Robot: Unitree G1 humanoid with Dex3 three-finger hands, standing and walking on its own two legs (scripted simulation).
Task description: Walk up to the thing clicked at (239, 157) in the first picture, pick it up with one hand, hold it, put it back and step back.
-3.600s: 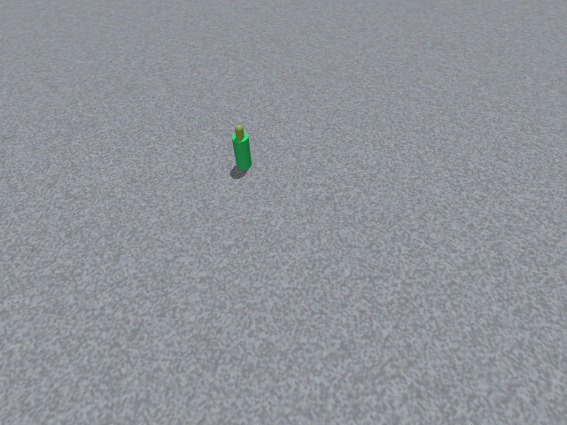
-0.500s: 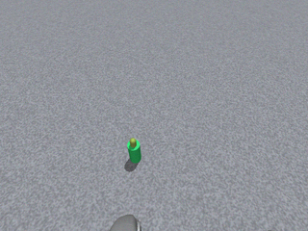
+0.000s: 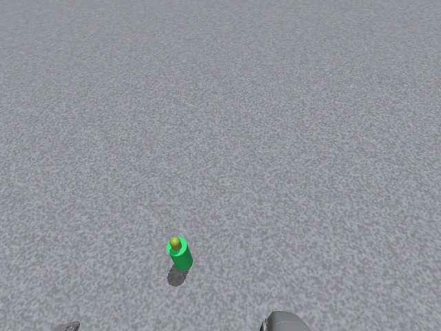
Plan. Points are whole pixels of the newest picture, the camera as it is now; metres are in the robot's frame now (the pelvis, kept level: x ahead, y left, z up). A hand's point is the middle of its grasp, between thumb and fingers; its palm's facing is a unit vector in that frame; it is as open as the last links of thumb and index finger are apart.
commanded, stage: walk up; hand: left
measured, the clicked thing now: (179, 251) +0.48 +0.21 -0.63
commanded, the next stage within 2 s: stand in 1.56 s
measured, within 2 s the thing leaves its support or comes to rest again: neither
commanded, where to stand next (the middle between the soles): +0.14 +0.01 m, yaw +0 degrees
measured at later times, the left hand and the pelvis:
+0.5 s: hand out of the picture +0.13 +0.28 -0.16, palm faces -0.01 -0.93 -0.36, open 7.4 cm; pelvis +0.05 +0.01 +0.00, yaw +2 degrees
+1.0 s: hand out of the picture +0.14 +0.28 -0.13, palm faces +0.00 -0.94 -0.35, open 7.4 cm; pelvis +0.07 +0.02 +0.03, yaw +2 degrees
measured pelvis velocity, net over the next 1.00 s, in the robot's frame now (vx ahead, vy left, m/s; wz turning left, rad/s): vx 0.07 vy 0.02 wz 0.03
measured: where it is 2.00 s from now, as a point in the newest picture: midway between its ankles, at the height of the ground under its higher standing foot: outside the picture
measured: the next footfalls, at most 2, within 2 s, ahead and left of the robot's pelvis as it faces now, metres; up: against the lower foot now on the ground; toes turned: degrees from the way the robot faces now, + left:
left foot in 0.30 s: +0.15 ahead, +0.14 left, +0.00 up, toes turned +3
